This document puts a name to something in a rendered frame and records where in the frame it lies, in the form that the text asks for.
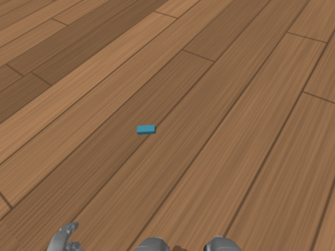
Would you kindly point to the left robot hand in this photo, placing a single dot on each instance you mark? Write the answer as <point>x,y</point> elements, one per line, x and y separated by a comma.
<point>59,242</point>

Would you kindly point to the small box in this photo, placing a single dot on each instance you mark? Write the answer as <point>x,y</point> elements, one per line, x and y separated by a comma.
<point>146,129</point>

